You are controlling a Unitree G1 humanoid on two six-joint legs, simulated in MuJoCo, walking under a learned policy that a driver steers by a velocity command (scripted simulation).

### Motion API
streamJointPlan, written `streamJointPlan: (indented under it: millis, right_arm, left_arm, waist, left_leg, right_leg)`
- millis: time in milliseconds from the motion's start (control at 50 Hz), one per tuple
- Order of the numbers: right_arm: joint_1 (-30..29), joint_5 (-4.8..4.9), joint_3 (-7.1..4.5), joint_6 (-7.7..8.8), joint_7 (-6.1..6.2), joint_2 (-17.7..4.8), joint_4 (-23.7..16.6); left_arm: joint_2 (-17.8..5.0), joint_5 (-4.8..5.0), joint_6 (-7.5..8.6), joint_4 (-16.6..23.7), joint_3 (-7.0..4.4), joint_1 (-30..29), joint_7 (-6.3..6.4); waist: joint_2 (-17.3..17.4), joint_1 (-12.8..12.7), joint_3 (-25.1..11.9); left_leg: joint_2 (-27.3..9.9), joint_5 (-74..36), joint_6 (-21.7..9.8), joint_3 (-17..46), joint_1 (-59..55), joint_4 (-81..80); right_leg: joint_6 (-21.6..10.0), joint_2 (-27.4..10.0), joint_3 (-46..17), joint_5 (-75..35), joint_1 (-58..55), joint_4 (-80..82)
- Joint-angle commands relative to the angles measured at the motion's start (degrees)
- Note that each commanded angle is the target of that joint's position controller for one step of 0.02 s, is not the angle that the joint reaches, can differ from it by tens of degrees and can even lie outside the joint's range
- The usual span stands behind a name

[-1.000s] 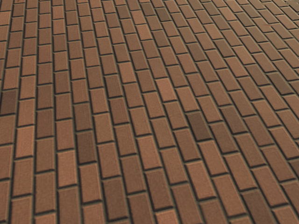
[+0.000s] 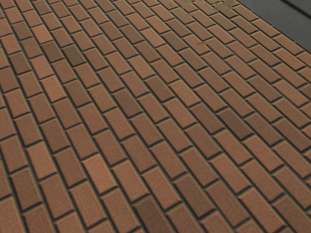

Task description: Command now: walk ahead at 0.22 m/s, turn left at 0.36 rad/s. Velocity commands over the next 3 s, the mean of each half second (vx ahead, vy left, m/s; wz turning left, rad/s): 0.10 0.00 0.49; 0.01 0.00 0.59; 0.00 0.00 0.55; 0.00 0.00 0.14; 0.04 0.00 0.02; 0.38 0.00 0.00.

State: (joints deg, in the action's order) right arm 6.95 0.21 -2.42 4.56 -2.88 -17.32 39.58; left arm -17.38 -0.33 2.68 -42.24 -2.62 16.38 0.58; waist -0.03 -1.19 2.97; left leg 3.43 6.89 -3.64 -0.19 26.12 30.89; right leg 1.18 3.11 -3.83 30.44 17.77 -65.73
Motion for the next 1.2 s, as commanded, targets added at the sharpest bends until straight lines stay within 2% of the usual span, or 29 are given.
streamJointPlan:
  millis: [20,60,120,220,260,320,380,400,420,440,460,480,500,520,560,600,680,740,800,820,840,860,880,900,920,940,980,1080,1200]
  right_arm:
    - [4.84,0.26,-2.46,-1.12,1.03,-8.16,-3.59]
    - [3.31,-0.56,-2.62,-1.61,1.4,-8.37,-3.93]
    - [3.26,-0.32,-3.32,-2.28,2.35,-9.86,-3.76]
    - [3.25,0.82,-3.71,-4.77,4.19,-10.3,-4.12]
    - [3.51,0.7,-3.8,-5.52,4.59,-10.24,-4.35]
    - [4.18,0.51,-3.94,-6.2,4.67,-10.13,-4.67]
    - [2.28,1.37,-3.75,-6.65,4.71,-9.21,-5.64]
    - [3.0,1.33,-3.29,-6.67,4.75,-7.59,-6.02]
    - [6.95,0.26,-2.4,-6.61,4.5,-4.27,-5.91]
    - [6.42,0.63,-3.04,-6.16,4.38,-6.7,-7.8]
    - [8.46,-0.16,-4.32,-5.91,4.27,-10.89,-6.37]
    - [8.25,0.54,-5.03,-6.31,4.24,-11.99,-5.07]
    - [8.6,0.9,-5.07,-7.19,4.53,-10.87,-3.99]
    - [7.94,0.93,-4.85,-7.83,4.61,-9.89,-4.31]
    - [6.09,1.39,-3.96,-8.27,4.22,-6.93,-5.43]
    - [3.28,1.53,-3.51,-8.17,4.01,-5.76,-7.0]
    - [1.62,0.98,-2.99,-8.05,3.07,-5.02,-8.53]
    - [2.24,1.0,-3.48,-8.4,2.33,-6.06,-8.89]
    - [7.0,0.84,-4.25,-8.5,1.84,-6.19,-7.44]
    - [8.91,0.67,-5.05,-8.35,2.35,-8.31,-7.12]
    - [10.02,0.32,-6.68,-8.0,3.44,-16.04,-8.52]
    - [10.24,-1.83,-6.11,-6.66,2.75,-15.63,-9.49]
    - [8.91,-2.24,-5.53,-5.54,2.45,-13.77,-9.03]
    - [6.0,-1.27,-5.11,-4.97,2.74,-12.08,-8.64]
    - [3.7,-0.13,-4.54,-5.06,3.13,-10.3,-8.81]
    - [2.23,0.41,-4.13,-5.3,3.52,-9.77,-9.0]
    - [2.37,-0.01,-3.71,-5.58,4.13,-9.14,-9.06]
    - [3.87,0.24,-4.25,-5.96,4.92,-10.39,-8.55]
    - [2.44,0.34,-4.72,-6.67,4.23,-11.29,-8.94]
  left_arm:
    - [-8.16,-0.16,0.39,6.14,-2.04,-2.69,0.62]
    - [-6.57,-0.3,-0.76,5.94,-1.9,-0.42,1.23]
    - [-5.18,-0.64,-1.36,5.35,-1.55,0.05,2.18]
    - [-4.7,-0.22,-2.07,6.17,-1.58,-5.8,2.18]
    - [-4.59,0.02,-1.7,6.88,-1.58,-8.49,1.81]
    - [-5.08,0.33,-0.45,7.26,-1.82,-10.12,1.17]
    - [-5.75,0.68,0.81,6.01,-2.5,-6.72,0.53]
    - [-7.62,0.3,0.98,5.65,-3.11,-5.53,0.65]
    - [-11.21,-0.54,0.48,6.75,-3.77,-6.42,1.18]
    - [-12.3,-2.43,-0.28,5.51,-4.17,-5.08,0.9]
    - [-9.44,-1.6,-0.35,6.27,-3.63,-5.56,0.81]
    - [-6.88,-1.12,-0.46,6.66,-2.93,-6.96,0.97]
    - [-5.99,-0.67,-0.74,7.05,-2.66,-8.56,1.06]
    - [-5.8,-0.1,-0.99,7.01,-2.54,-9.57,1.21]
    - [-6.25,-0.45,-1.72,6.57,-2.62,-9.46,1.58]
    - [-6.92,-0.74,-2.35,6.13,-3.02,-8.25,1.99]
    - [-9.31,-0.29,-2.92,5.86,-4.06,-9.13,1.71]
    - [-10.17,0.58,-2.87,5.28,-4.47,-9.2,1.06]
    - [-9.54,2.09,-2.64,4.39,-4.44,-9.75,0.88]
    - [-7.37,1.55,-2.48,2.99,-3.95,-6.4,0.64]
    - [-3.07,-1.89,-2.47,5.24,-2.43,-5.95,0.27]
    - [-5.25,-1.37,-2.29,7.33,-3.0,-12.34,0.96]
    - [-7.19,-0.06,-2.51,7.23,-3.64,-13.64,1.38]
    - [-7.54,0.34,-2.74,6.55,-3.97,-12.91,1.71]
    - [-7.47,0.02,-2.98,5.43,-4.2,-11.8,2.14]
    - [-7.65,-0.32,-3.09,5.19,-4.36,-10.93,2.28]
    - [-6.71,-0.01,-2.81,4.8,-4.22,-9.77,1.85]
    - [-4.93,0.31,-2.37,5.32,-3.39,-12.28,1.36]
    - [-5.49,0.9,-1.36,5.59,-3.46,-12.37,0.18]
  waist:
    - [-0.29,2.62,-9.34]
    - [3.36,-0.13,-8.52]
    - [4.8,-0.71,-10.48]
    - [5.89,0.95,-10.87]
    - [7.17,1.87,-9.39]
    - [8.85,2.55,-8.82]
    - [9.38,-0.01,-8.86]
    - [7.47,0.23,-9.62]
    - [-4.56,3.02,-11.53]
    - [-17.26,3.11,-9.12]
    - [-11.89,2.47,-9.37]
    - [-8.0,2.39,-8.74]
    - [-5.83,2.88,-8.09]
    - [-6.12,2.55,-7.05]
    - [-8.27,1.9,-6.07]
    - [-10.17,0.27,-6.72]
    - [-10.99,-0.53,-8.51]
    - [-11.49,-0.44,-8.15]
    - [-9.45,2.57,-7.89]
    - [-3.15,2.59,-7.98]
    - [17.36,0.67,-8.43]
    - [15.5,5.13,-10.02]
    - [10.21,4.87,-8.53]
    - [8.33,3.06,-6.62]
    - [6.93,2.06,-6.15]
    - [7.85,1.24,-6.02]
    - [8.29,0.72,-7.71]
    - [8.23,2.2,-7.74]
    - [9.42,2.69,-7.06]
  left_leg:
    - [-17.12,-29.75,-12.38,21.83,-22.35,-9.24]
    - [-14.5,-29.8,-11.96,19.53,-15.16,-11.49]
    - [-13.14,-32.84,-12.05,17.45,-12.91,-11.16]
    - [-10.36,-12.18,-8.53,19.95,-11.64,-10.97]
    - [-9.92,-5.33,-8.09,22.43,-11.82,-10.93]
    - [-10.32,-8.14,-8.01,26.13,-14.16,-8.4]
    - [-8.28,-11.58,-5.58,28.38,-15.34,-4.04]
    - [-6.0,-4.52,-3.24,27.03,-11.81,-0.85]
    - [-0.16,16.53,0.13,18.84,-5.43,10.65]
    - [5.58,32.44,3.34,9.83,6.27,20.75]
    - [1.59,31.18,5.81,9.85,8.2,31.37]
    - [0.65,27.42,7.05,9.3,8.56,35.61]
    - [-0.15,24.57,8.28,8.49,8.78,37.72]
    - [-0.81,21.98,9.14,7.83,9.79,39.24]
    - [-1.43,18.63,10.07,4.41,8.68,36.54]
    - [-2.57,17.54,10.52,2.84,8.69,31.37]
    - [-4.81,16.26,9.35,0.2,0.73,19.73]
    - [-4.53,14.79,7.48,-1.93,-3.68,12.09]
    - [-2.39,4.31,3.19,-3.97,-13.51,-3.46]
    - [-4.3,-4.69,0.85,1.19,-20.83,-8.3]
    - [-20.81,-27.73,-6.59,23.42,-30.1,-8.57]
    - [-26.14,-28.58,-16.54,30.74,-24.62,-10.4]
    - [-23.25,-22.06,-15.45,26.52,-22.27,-11.62]
    - [-19.67,-16.87,-12.1,22.54,-20.86,-11.62]
    - [-17.28,-13.8,-9.58,20.34,-20.47,-11.38]
    - [-15.98,-14.94,-8.89,19.07,-18.83,-11.36]
    - [-14.56,-16.42,-9.05,18.29,-18.58,-11.31]
    - [-13.56,-10.31,-9.09,21.51,-20.54,-10.47]
    - [-12.71,-7.61,-9.34,28.63,-16.75,-9.3]
  right_leg:
    - [1.29,-4.91,-1.84,-3.47,19.16,-5.87]
    - [1.96,-5.1,-1.55,-5.19,14.26,-0.82]
    - [3.7,-3.91,-0.88,-8.45,13.11,6.46]
    - [4.74,-2.44,-2.41,-16.88,12.03,16.55]
    - [4.57,-1.79,-3.12,-17.09,11.62,20.94]
    - [3.82,-0.66,-3.57,-14.61,9.0,27.39]
    - [1.7,-0.95,-2.61,-21.68,0.53,42.6]
    - [-0.22,-5.91,-5.1,-28.33,-6.33,45.94]
    - [-5.56,-18.4,-15.41,-41.83,-13.28,45.4]
    - [-15.07,-25.89,-26.83,-52.74,-14.19,45.83]
    - [-17.09,-26.9,-25.46,-53.19,-14.27,45.03]
    - [-14.94,-23.23,-18.93,-51.55,-13.58,43.81]
    - [-12.73,-19.88,-14.05,-48.43,-13.13,43.23]
    - [-12.39,-19.02,-11.75,-47.87,-12.46,43.33]
    - [-12.42,-16.31,-6.41,-47.06,-10.97,44.84]
    - [-13.46,-17.05,-4.91,-46.23,-13.55,45.39]
    - [-13.91,-19.12,-1.7,-44.34,-12.42,45.65]
    - [-13.28,-20.4,-0.65,-41.15,-11.73,44.77]
    - [-8.66,-18.94,2.73,-34.36,-7.88,38.54]
    - [-4.15,-16.01,6.84,-26.02,-1.61,31.25]
    - [2.48,-8.02,12.3,2.63,15.26,12.56]
    - [3.37,-3.32,3.31,9.73,20.59,1.61]
    - [2.68,-4.57,0.53,6.15,20.72,-2.46]
    - [2.08,-5.35,-0.24,0.94,20.84,-1.89]
    - [2.24,-5.79,-0.58,-2.71,20.71,-0.44]
    - [2.76,-5.35,-0.44,-5.59,19.04,-0.23]
    - [3.45,-3.89,-0.1,-9.09,16.59,-0.14]
    - [4.27,-2.55,-1.15,-11.07,14.77,14.11]
    - [3.21,-0.56,-1.98,-8.78,6.74,25.37]
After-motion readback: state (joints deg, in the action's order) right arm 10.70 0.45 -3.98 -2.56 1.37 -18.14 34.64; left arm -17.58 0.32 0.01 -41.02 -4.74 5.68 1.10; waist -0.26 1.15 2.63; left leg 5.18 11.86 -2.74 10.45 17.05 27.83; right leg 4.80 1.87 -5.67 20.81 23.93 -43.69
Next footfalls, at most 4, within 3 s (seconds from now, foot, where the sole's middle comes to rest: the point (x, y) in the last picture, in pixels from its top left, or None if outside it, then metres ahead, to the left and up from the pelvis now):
0.40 right None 0.22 -0.13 -0.76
0.82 left None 0.09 0.11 -0.76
1.32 right None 0.24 -0.05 -0.76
1.68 left None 0.02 0.10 -0.76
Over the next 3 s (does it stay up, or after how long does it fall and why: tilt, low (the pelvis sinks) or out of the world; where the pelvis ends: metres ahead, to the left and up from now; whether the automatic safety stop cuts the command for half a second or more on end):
stays up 0.24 0.16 0.01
